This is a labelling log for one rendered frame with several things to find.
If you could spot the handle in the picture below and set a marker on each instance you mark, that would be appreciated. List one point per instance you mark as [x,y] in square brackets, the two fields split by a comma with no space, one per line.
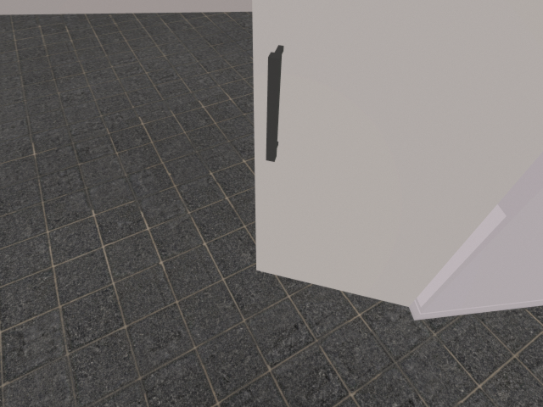
[273,95]

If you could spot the fridge door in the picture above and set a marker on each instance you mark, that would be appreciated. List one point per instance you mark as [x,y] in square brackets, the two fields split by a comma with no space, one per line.
[402,124]

